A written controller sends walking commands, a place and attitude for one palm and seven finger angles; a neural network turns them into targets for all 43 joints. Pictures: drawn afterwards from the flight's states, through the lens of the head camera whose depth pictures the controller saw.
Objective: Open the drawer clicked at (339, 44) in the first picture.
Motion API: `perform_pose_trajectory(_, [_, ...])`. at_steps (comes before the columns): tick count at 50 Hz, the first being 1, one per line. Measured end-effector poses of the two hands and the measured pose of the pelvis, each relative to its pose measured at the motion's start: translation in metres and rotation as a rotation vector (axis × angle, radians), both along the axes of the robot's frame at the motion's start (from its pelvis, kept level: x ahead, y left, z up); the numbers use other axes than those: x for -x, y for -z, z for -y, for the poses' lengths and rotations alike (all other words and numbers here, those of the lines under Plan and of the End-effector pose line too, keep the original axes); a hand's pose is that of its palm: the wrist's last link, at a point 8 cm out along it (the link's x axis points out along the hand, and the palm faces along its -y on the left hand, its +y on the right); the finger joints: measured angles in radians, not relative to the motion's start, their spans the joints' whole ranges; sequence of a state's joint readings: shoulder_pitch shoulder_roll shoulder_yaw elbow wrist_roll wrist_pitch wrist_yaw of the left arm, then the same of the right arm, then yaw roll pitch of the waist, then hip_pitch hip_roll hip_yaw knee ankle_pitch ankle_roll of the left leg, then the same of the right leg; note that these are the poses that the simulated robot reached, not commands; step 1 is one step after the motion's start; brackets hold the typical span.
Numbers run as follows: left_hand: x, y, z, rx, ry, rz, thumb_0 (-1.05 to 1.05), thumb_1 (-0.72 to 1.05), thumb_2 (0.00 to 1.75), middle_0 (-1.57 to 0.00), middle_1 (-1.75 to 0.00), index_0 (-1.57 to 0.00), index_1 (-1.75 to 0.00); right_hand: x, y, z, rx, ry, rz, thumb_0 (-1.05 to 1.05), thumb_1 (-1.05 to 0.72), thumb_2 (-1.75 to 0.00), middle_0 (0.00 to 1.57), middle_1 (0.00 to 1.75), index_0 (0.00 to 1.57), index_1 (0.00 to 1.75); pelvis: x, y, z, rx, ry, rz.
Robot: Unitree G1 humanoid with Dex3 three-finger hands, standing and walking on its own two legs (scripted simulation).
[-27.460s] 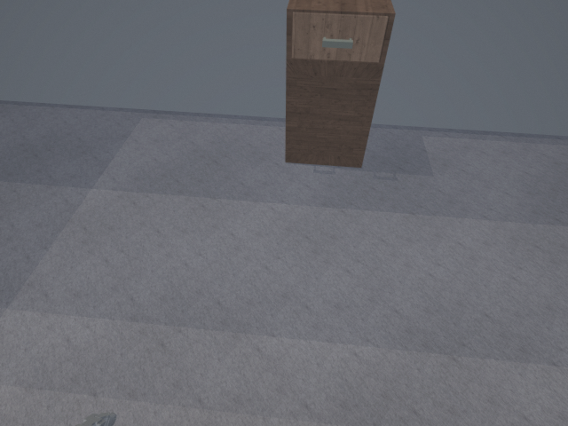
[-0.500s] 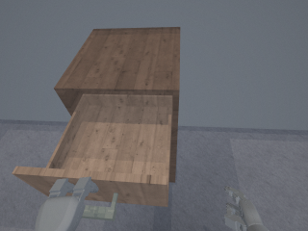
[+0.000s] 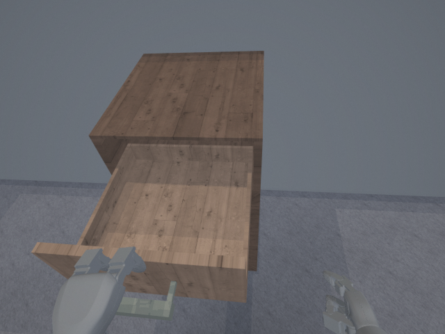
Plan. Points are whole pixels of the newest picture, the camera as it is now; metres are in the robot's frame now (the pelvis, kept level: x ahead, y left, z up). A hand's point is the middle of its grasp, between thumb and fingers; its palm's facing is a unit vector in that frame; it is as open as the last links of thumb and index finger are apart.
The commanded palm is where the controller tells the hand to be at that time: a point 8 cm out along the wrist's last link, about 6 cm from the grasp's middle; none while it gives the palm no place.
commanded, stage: lift the hand off the handle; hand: left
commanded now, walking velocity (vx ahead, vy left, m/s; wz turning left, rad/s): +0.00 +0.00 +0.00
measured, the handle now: (142, 295) +0.20 +0.19 -0.05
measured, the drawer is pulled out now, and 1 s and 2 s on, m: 0.30 0.30 0.30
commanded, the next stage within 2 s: draw the hand back to the body in 0.78 s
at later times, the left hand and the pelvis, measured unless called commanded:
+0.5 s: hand (105, 293) +0.16 +0.19 +0.09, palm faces +0.06 -0.17 -0.98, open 13.8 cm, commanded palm +0.13 +0.18 +0.15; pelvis +0.01 +0.00 +0.02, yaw -1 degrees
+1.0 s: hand (104, 280) +0.17 +0.19 +0.11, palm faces +0.07 -0.18 -0.98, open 13.8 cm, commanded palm +0.14 +0.20 +0.16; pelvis +0.01 +0.00 +0.02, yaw -1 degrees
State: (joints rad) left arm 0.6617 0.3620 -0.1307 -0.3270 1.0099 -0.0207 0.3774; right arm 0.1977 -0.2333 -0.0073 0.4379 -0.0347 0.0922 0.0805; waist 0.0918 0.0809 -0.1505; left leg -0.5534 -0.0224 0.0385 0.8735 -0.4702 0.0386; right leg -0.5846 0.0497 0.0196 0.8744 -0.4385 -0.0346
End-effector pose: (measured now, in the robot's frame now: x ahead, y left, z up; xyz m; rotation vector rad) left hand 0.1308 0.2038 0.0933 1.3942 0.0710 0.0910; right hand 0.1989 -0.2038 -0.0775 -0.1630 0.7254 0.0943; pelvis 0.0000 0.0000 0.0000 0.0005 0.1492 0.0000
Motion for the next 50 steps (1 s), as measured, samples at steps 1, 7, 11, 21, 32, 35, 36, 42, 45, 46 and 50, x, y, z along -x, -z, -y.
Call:
perform_pose_trajectory(1, [0.0, -0.002, 0.0, 0.003, -0.002, 0.004, -0.01, -0.49, 0.3, -0.36, -1.22, -0.42, -1.23, 0.0, 0.0, 0.0, -0.001, 0.0, 0.0, 0.01, -0.91, -0.9, 0.2, 0.3, 0.2, 0.3, 0.0, -0.001, 0.0, 0.0, 0.0, 0.002])
perform_pose_trajectory(7, [-0.004, -0.015, 0.003, 0.005, 0.001, 0.043, -0.01, -0.49, 0.3, -0.37, -1.22, -0.37, -1.21, -0.001, -0.003, 0.0, -0.009, -0.001, 0.001, 0.01, -0.91, -0.9, 0.2, 0.3, 0.2, 0.3, 0.0, -0.004, 0.0, 0.0, 0.001, 0.014])
perform_pose_trajectory(11, [-0.009, -0.025, 0.005, 0.006, 0.004, 0.07, -0.01, -0.49, 0.3, -0.35, -1.22, -0.35, -1.2, -0.001, -0.006, -0.002, -0.026, 0.004, 0.004, 0.01, -0.91, -0.9, 0.2, 0.3, 0.2, 0.3, -0.001, -0.007, 0.001, -0.002, 0.004, 0.025])
perform_pose_trajectory(21, [-0.005, -0.04, 0.008, 0.009, 0.003, 0.04, -0.01, -0.49, 0.3, -0.33, -1.2, -0.33, -1.2, -0.008, -0.018, -0.003, -0.047, -0.007, 0.029, 0.01, -0.91, -0.9, 0.2, 0.3, 0.2, 0.3, -0.005, -0.015, 0.004, -0.002, 0.014, 0.048])
perform_pose_trajectory(32, [-0.007, -0.056, 0.005, 0.005, -0.002, 0.058, -0.01, -0.49, 0.3, -0.32, -1.2, -0.32, -1.2, -0.017, -0.024, 0.0, -0.024, -0.017, 0.034, 0.01, -0.91, -0.9, 0.2, 0.3, 0.2, 0.3, -0.007, -0.02, 0.005, 0.002, 0.008, 0.068])
perform_pose_trajectory(35, [-0.01, -0.061, 0.002, -0.002, 0.001, 0.058, -0.01, -0.49, 0.3, -0.32, -1.2, -0.32, -1.2, -0.018, -0.027, 0.0, -0.026, -0.015, 0.034, 0.01, -0.91, -0.9, 0.2, 0.3, 0.2, 0.3, -0.008, -0.022, 0.005, 0.003, 0.009, 0.074])
perform_pose_trajectory(36, [-0.01, -0.062, 0.001, -0.001, 0.0, 0.057, -0.01, -0.49, 0.3, -0.32, -1.2, -0.32, -1.2, -0.018, -0.027, -0.001, -0.027, -0.014, 0.034, 0.01, -0.91, -0.9, 0.2, 0.3, 0.2, 0.3, -0.009, -0.023, 0.004, 0.003, 0.009, 0.076])
perform_pose_trajectory(42, [-0.013, -0.062, -0.001, 0.02, -0.008, 0.032, -0.01, -0.49, 0.3, -0.32, -1.2, -0.32, -1.2, -0.02, -0.031, -0.003, -0.026, -0.016, 0.035, 0.01, -0.91, -0.9, 0.2, 0.3, 0.2, 0.3, -0.01, -0.026, 0.002, 0.006, 0.01, 0.079])
perform_pose_trajectory(45, [-0.013, -0.061, 0.003, 0.037, 0.004, 0.031, -0.01, -0.49, 0.3, -0.32, -1.2, -0.32, -1.2, -0.02, -0.032, -0.005, -0.025, -0.024, 0.035, 0.01, -0.91, -0.9, 0.2, 0.3, 0.2, 0.3, -0.011, -0.025, 0.0, 0.007, 0.014, 0.074])
perform_pose_trajectory(46, [-0.013, -0.061, 0.004, 0.041, 0.011, 0.032, -0.01, -0.49, 0.3, -0.32, -1.2, -0.32, -1.2, -0.02, -0.032, -0.006, -0.025, -0.025, 0.035, 0.01, -0.91, -0.9, 0.2, 0.3, 0.2, 0.3, -0.011, -0.025, -0.001, 0.008, 0.015, 0.073])
perform_pose_trajectory(50, [-0.014, -0.064, 0.004, 0.009, 0.034, 0.053, -0.01, -0.49, 0.3, -0.32, -1.2, -0.32, -1.2, -0.021, -0.03, -0.01, -0.026, -0.031, 0.028, 0.01, -0.91, -0.9, 0.2, 0.3, 0.2, 0.3, -0.012, -0.024, -0.003, 0.008, 0.02, 0.071])
